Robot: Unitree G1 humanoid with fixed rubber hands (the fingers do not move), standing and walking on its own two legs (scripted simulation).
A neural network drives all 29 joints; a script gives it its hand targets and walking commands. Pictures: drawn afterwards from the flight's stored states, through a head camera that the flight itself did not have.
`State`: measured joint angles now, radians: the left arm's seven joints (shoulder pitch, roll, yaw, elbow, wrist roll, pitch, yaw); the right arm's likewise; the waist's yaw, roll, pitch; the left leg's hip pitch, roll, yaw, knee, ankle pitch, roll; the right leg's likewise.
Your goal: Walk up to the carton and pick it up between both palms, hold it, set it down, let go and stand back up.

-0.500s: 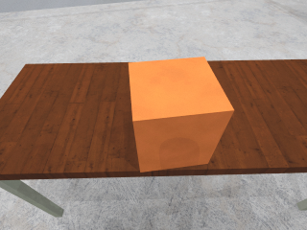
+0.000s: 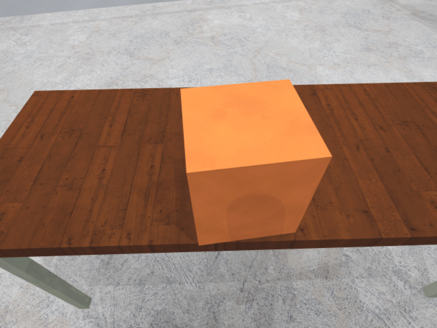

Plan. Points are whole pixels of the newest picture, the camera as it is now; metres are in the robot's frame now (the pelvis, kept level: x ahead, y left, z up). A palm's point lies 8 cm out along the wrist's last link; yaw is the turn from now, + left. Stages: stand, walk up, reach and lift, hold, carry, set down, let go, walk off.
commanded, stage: stand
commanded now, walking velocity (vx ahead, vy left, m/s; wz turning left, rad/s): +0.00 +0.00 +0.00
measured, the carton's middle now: (242, 166) +0.39 -0.02 +0.06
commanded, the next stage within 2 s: none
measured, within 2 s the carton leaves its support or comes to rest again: neither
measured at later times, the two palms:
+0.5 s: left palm out of the picture -0.02 +0.21 -0.15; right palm out of the picture -0.02 -0.21 -0.15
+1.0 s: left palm out of the picture -0.03 +0.21 -0.15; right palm out of the picture -0.02 -0.21 -0.15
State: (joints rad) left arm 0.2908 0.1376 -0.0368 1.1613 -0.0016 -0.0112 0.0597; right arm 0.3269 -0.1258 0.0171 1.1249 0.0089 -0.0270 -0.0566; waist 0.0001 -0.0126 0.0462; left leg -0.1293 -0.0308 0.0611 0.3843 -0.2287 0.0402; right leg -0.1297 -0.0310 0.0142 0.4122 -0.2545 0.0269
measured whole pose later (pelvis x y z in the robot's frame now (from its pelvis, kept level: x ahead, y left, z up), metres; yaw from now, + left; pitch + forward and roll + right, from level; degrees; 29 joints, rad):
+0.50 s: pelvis +0.00 +0.00 +0.00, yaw +0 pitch -2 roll +0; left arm 0.29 0.13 -0.04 1.17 0.00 -0.01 0.06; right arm 0.32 -0.12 0.02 1.13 0.01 -0.03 -0.05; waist 0.00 -0.01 0.05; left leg -0.12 -0.03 0.06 0.39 -0.23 0.04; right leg -0.12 -0.03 0.01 0.41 -0.25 0.02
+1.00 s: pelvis +0.00 +0.00 +0.00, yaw +0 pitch -2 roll +0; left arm 0.29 0.14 -0.04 1.17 0.00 -0.01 0.06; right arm 0.32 -0.12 0.02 1.13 0.01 -0.03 -0.05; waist 0.00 -0.02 0.05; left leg -0.12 -0.03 0.06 0.39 -0.23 0.04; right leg -0.12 -0.03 0.00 0.41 -0.25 0.03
